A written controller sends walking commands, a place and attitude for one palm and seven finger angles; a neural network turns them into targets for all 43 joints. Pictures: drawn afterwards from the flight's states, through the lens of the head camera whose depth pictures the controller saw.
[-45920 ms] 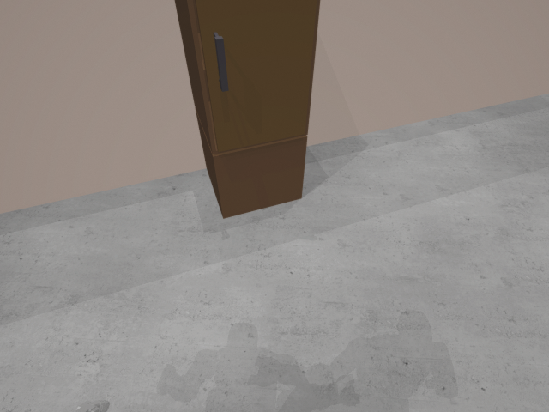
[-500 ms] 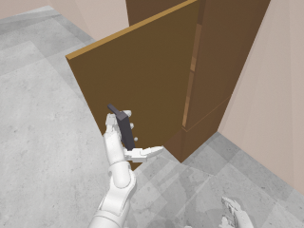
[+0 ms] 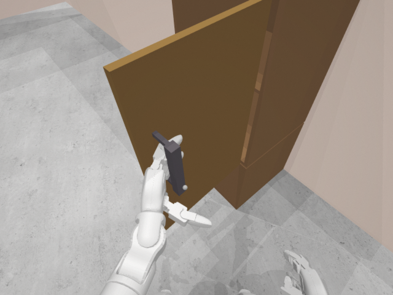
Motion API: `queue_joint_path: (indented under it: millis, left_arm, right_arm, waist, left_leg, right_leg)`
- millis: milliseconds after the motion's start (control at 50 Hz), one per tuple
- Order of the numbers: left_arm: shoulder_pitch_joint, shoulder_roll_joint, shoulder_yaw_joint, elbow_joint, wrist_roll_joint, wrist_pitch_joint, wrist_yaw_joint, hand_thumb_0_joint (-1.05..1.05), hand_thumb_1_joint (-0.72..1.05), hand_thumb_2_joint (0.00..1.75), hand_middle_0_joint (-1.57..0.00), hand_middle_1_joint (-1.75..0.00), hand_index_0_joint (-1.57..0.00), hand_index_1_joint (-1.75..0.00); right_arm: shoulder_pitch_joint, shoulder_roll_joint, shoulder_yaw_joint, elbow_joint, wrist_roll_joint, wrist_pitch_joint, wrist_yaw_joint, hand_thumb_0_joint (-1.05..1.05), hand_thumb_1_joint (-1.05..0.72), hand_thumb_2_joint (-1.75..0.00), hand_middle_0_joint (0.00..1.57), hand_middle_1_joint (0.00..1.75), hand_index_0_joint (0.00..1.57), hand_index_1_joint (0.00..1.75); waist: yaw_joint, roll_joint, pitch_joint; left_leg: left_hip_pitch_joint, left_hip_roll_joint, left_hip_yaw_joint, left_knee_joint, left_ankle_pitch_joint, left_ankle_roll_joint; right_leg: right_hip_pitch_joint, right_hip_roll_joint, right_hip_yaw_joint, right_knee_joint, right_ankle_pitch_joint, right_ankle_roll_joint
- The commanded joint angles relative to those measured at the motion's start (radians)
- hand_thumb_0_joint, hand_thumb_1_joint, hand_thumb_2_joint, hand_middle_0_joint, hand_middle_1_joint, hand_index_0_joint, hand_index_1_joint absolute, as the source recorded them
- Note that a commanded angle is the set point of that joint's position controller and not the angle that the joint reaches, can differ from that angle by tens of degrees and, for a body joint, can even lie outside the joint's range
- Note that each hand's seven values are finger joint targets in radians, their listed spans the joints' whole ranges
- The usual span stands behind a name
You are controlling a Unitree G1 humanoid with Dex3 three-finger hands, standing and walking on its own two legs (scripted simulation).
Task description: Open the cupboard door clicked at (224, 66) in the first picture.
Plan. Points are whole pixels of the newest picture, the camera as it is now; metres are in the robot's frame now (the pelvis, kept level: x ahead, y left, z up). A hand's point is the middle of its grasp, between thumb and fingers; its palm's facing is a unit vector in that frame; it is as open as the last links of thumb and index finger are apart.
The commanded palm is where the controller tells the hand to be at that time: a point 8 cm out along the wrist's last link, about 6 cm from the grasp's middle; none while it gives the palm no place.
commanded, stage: slide the hand sideways off the handle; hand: left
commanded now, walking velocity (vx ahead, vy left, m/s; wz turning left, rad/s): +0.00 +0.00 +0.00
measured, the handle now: (169, 164) +0.36 +0.08 +0.06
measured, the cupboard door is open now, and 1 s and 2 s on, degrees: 94 95 95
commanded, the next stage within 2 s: draw the hand back to the body in 1.08 s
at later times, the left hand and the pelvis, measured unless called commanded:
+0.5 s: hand (168, 207) +0.27 +0.07 +0.07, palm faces -0.11 -0.99 -0.02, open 16.3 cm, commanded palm +0.24 +0.13 +0.06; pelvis +0.01 +0.01 +0.00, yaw -1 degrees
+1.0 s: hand (140, 233) +0.22 +0.12 +0.06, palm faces -0.08 -1.00 -0.04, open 16.3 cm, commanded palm +0.20 +0.18 +0.06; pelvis +0.01 +0.00 -0.01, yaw +0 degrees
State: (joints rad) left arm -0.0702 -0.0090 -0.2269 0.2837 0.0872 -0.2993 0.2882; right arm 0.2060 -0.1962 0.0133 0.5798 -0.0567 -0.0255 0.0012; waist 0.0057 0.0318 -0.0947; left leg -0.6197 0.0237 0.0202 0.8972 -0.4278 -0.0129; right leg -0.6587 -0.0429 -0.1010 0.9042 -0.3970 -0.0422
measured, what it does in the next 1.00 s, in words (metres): stands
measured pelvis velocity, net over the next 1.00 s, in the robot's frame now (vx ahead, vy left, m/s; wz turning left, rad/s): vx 0.01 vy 0.00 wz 0.00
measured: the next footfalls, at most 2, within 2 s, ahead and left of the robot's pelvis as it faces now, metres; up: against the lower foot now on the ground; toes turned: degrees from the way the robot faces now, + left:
none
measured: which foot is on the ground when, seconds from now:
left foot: down 0.00-1.00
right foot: down 0.00-1.00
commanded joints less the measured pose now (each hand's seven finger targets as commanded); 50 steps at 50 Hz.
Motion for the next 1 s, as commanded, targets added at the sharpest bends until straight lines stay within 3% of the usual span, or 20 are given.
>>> queue_joint_path:
  millis: [0, 40, 80, 160, 180, 220, 260, 280, 320, 360, 400, 460, 580, 660, 720, 800, 880, 960, 980]
  left_arm:
    - [-0.310, -0.028, -0.059, -0.225, -0.134, -0.069, -0.307, 0.00, -0.50, 0.30, -0.15, -0.30, -0.15, -0.30]
    - [-0.294, -0.033, 0.003, -0.209, -0.210, -0.035, -0.295, 0.00, -0.50, 0.30, -0.15, -0.30, -0.15, -0.30]
    - [-0.235, -0.016, 0.047, -0.238, -0.222, -0.027, -0.258, 0.00, -0.50, 0.30, -0.15, -0.30, -0.15, -0.30]
    - [-0.142, 0.033, 0.068, -0.280, -0.145, -0.054, -0.202, 0.00, -0.50, 0.30, -0.15, -0.30, -0.15, -0.30]
    - [-0.133, 0.039, 0.064, -0.297, -0.130, -0.062, -0.198, 0.00, -0.50, 0.30, -0.15, -0.30, -0.15, -0.30]
    - [-0.112, 0.038, 0.053, -0.324, -0.113, -0.067, -0.196, 0.00, -0.50, 0.30, -0.15, -0.30, -0.15, -0.30]
    - [-0.061, 0.066, 0.073, -0.348, -0.105, -0.064, -0.199, 0.00, -0.50, 0.30, -0.15, -0.30, -0.15, -0.30]
    - [-0.037, 0.040, 0.045, -0.368, -0.109, -0.059, -0.207, 0.00, -0.50, 0.30, -0.15, -0.30, -0.15, -0.30]
    - [-0.048, 0.052, 0.050, -0.407, -0.120, -0.050, -0.215, 0.00, -0.50, 0.30, -0.15, -0.30, -0.15, -0.30]
    - [0.005, 0.073, 0.071, -0.452, -0.125, -0.048, -0.220, 0.00, -0.50, 0.30, -0.15, -0.30, -0.15, -0.30]
    - [0.074, 0.040, 0.038, -0.495, -0.137, -0.046, -0.233, 0.00, -0.50, 0.30, -0.15, -0.30, -0.15, -0.30]
    - [0.133, 0.079, 0.070, -0.516, -0.143, -0.038, -0.246, 0.00, -0.50, 0.30, -0.15, -0.30, -0.15, -0.30]
    - [0.250, 0.108, 0.091, -0.584, -0.157, -0.030, -0.289, 0.00, -0.50, 0.30, -0.15, -0.30, -0.15, -0.30]
    - [0.327, 0.137, 0.121, -0.653, -0.174, -0.041, -0.316, 0.00, -0.50, 0.30, -0.15, -0.30, -0.15, -0.30]
    - [0.400, 0.162, 0.161, -0.671, -0.197, -0.045, -0.342, 0.00, -0.50, 0.30, -0.15, -0.30, -0.15, -0.30]
    - [0.406, 0.161, 0.152, -0.698, -0.208, -0.052, -0.373, 0.00, -0.50, 0.30, -0.15, -0.30, -0.15, -0.30]
    - [0.487, 0.186, 0.174, -0.732, -0.226, -0.058, -0.401, 0.00, -0.50, 0.30, -0.15, -0.30, -0.15, -0.30]
    - [0.509, 0.229, 0.233, -0.724, -0.244, -0.053, -0.417, 0.00, -0.50, 0.30, -0.15, -0.30, -0.15, -0.30]
    - [0.525, 0.219, 0.223, -0.732, -0.248, -0.053, -0.424, 0.00, -0.50, 0.30, -0.15, -0.30, -0.15, -0.30]
  right_arm:
    - [-0.036, -0.107, -0.022, -0.174, 0.052, -0.074, -0.034, 0.00, -0.90, -0.90, 0.20, 0.30, 0.20, 0.30]
    - [-0.045, -0.114, -0.017, -0.178, 0.064, -0.090, -0.037, 0.00, -0.90, -0.90, 0.20, 0.30, 0.20, 0.30]
    - [-0.051, -0.116, -0.017, -0.187, 0.060, -0.103, -0.030, 0.00, -0.90, -0.90, 0.20, 0.30, 0.20, 0.30]
    - [-0.032, -0.120, -0.027, -0.197, 0.047, -0.109, -0.005, 0.00, -0.90, -0.90, 0.20, 0.30, 0.20, 0.30]
    - [-0.033, -0.118, -0.027, -0.203, 0.045, -0.108, 0.000, 0.00, -0.90, -0.90, 0.20, 0.30, 0.20, 0.30]
    - [-0.033, -0.115, -0.028, -0.211, 0.044, -0.105, 0.005, 0.00, -0.90, -0.90, 0.20, 0.30, 0.20, 0.30]
    - [-0.032, -0.120, -0.032, -0.223, 0.045, -0.102, 0.004, 0.00, -0.90, -0.90, 0.20, 0.30, 0.20, 0.30]
    - [-0.039, -0.115, -0.028, -0.235, 0.045, -0.103, 0.005, 0.00, -0.90, -0.90, 0.20, 0.30, 0.20, 0.30]
    - [-0.037, -0.117, -0.026, -0.237, 0.048, -0.102, 0.000, 0.00, -0.90, -0.90, 0.20, 0.30, 0.20, 0.30]
    - [-0.035, -0.118, -0.029, -0.247, 0.050, -0.107, -0.006, 0.00, -0.90, -0.90, 0.20, 0.30, 0.20, 0.30]
    - [-0.027, -0.112, -0.028, -0.254, 0.052, -0.118, -0.005, 0.00, -0.90, -0.90, 0.20, 0.30, 0.20, 0.30]
    - [-0.023, -0.118, -0.026, -0.254, 0.053, -0.123, -0.009, 0.00, -0.90, -0.90, 0.20, 0.30, 0.20, 0.30]
    - [-0.021, -0.118, -0.026, -0.269, 0.054, -0.140, -0.015, 0.00, -0.90, -0.90, 0.20, 0.30, 0.20, 0.30]
    - [-0.016, -0.118, -0.029, -0.275, 0.054, -0.155, -0.021, 0.00, -0.90, -0.90, 0.20, 0.30, 0.20, 0.30]
    - [-0.009, -0.118, -0.030, -0.279, 0.056, -0.161, -0.025, 0.00, -0.90, -0.90, 0.20, 0.30, 0.20, 0.30]
    - [-0.008, -0.123, -0.032, -0.282, 0.059, -0.175, -0.030, 0.00, -0.90, -0.90, 0.20, 0.30, 0.20, 0.30]
    - [0.004, -0.127, -0.035, -0.294, 0.061, -0.189, -0.033, 0.00, -0.90, -0.90, 0.20, 0.30, 0.20, 0.30]
    - [0.004, -0.133, -0.037, -0.292, 0.066, -0.190, -0.041, 0.00, -0.90, -0.90, 0.20, 0.30, 0.20, 0.30]
    - [-0.003, -0.131, -0.036, -0.301, 0.066, -0.193, -0.041, 0.00, -0.90, -0.90, 0.20, 0.30, 0.20, 0.30]
  waist:
    - [-0.053, -0.069, -0.214]
    - [-0.039, -0.131, -0.178]
    - [-0.009, -0.136, -0.204]
    - [0.008, -0.125, -0.214]
    - [0.003, -0.111, -0.211]
    - [0.001, -0.080, -0.211]
    - [0.010, -0.094, -0.217]
    - [0.008, -0.079, -0.202]
    - [-0.004, -0.071, -0.197]
    - [0.008, -0.087, -0.220]
    - [0.001, -0.072, -0.217]
    - [0.000, -0.106, -0.191]
    - [-0.005, -0.074, -0.156]
    - [0.002, -0.072, -0.200]
    - [0.002, -0.084, -0.192]
    - [-0.015, -0.064, -0.165]
    - [-0.006, -0.053, -0.194]
    - [-0.004, -0.093, -0.165]
    - [-0.002, -0.076, -0.161]
  left_leg:
    - [0.102, -0.044, -0.022, -0.130, 0.113, 0.033]
    - [0.086, -0.043, -0.032, -0.157, 0.070, 0.027]
    - [0.093, -0.045, -0.030, -0.169, 0.095, 0.024]
    - [0.080, -0.041, -0.025, -0.155, 0.133, 0.025]
    - [0.078, -0.039, -0.023, -0.152, 0.130, 0.024]
    - [0.074, -0.040, -0.018, -0.146, 0.117, 0.024]
    - [0.071, -0.037, -0.021, -0.146, 0.127, 0.025]
    - [0.068, -0.038, -0.017, -0.149, 0.114, 0.025]
    - [0.067, -0.038, -0.018, -0.143, 0.102, 0.026]
    - [0.072, -0.038, -0.022, -0.142, 0.131, 0.026]
    - [0.083, -0.036, -0.020, -0.134, 0.154, 0.025]
    - [0.057, -0.037, -0.026, -0.127, 0.151, 0.025]
    - [0.029, -0.041, -0.023, -0.100, 0.130, 0.025]
    - [0.028, -0.044, -0.026, -0.077, 0.164, 0.027]
    - [0.007, -0.045, -0.022, -0.061, 0.171, 0.025]
    - [-0.011, -0.045, -0.027, -0.042, 0.147, 0.025]
    - [-0.022, -0.047, -0.027, -0.023, 0.164, 0.025]
    - [-0.058, -0.046, -0.031, -0.010, 0.140, 0.024]
    - [-0.063, -0.048, -0.026, -0.004, 0.128, 0.025]
  right_leg:
    - [0.185, 0.025, 0.082, -0.177, 0.182, 0.010]
    - [0.181, 0.028, 0.071, -0.205, 0.087, 0.018]
    - [0.205, 0.027, 0.063, -0.197, 0.096, 0.016]
    - [0.199, 0.026, 0.064, -0.163, 0.142, 0.012]
    - [0.191, 0.025, 0.065, -0.154, 0.144, 0.011]
    - [0.181, 0.024, 0.066, -0.147, 0.136, 0.010]
    - [0.188, 0.029, 0.064, -0.141, 0.143, 0.007]
    - [0.185, 0.028, 0.063, -0.144, 0.135, 0.009]
    - [0.176, 0.029, 0.067, -0.149, 0.126, 0.011]
    - [0.199, 0.033, 0.064, -0.141, 0.151, 0.008]
    - [0.194, 0.033, 0.057, -0.133, 0.190, 0.012]
    - [0.192, 0.036, 0.058, -0.132, 0.186, 0.013]
    - [0.166, 0.032, 0.071, -0.128, 0.172, 0.018]
    - [0.183, 0.034, 0.074, -0.106, 0.213, 0.016]
    - [0.191, 0.031, 0.082, -0.105, 0.237, 0.021]
    - [0.148, 0.032, 0.083, -0.099, 0.193, 0.024]
    - [0.161, 0.029, 0.090, -0.086, 0.211, 0.024]
    - [0.151, 0.032, 0.101, -0.095, 0.160, 0.024]
    - [0.146, 0.028, 0.110, -0.099, 0.144, 0.027]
